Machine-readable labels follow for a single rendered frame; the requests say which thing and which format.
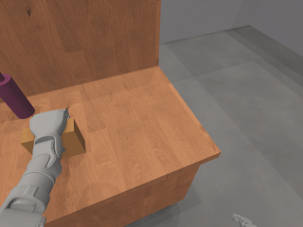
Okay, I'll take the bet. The robot right hand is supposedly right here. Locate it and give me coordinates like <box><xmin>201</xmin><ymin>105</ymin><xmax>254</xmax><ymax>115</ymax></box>
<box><xmin>232</xmin><ymin>214</ymin><xmax>257</xmax><ymax>227</ymax></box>

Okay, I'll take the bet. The robot left forearm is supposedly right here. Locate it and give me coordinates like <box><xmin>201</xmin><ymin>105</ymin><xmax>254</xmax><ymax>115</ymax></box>
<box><xmin>0</xmin><ymin>132</ymin><xmax>62</xmax><ymax>216</ymax></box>

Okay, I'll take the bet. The robot left hand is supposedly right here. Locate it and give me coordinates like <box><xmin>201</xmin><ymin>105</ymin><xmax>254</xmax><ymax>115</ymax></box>
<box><xmin>29</xmin><ymin>109</ymin><xmax>70</xmax><ymax>152</ymax></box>

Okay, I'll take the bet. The sponge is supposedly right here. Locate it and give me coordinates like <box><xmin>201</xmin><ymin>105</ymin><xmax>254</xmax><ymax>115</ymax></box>
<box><xmin>20</xmin><ymin>117</ymin><xmax>86</xmax><ymax>159</ymax></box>

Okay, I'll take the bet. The robot left upper arm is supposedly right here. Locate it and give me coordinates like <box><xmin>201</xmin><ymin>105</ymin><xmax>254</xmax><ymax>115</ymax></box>
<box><xmin>0</xmin><ymin>208</ymin><xmax>46</xmax><ymax>227</ymax></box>

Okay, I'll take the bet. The table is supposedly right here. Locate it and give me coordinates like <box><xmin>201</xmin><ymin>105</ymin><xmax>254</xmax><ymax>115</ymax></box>
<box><xmin>0</xmin><ymin>0</ymin><xmax>221</xmax><ymax>227</ymax></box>

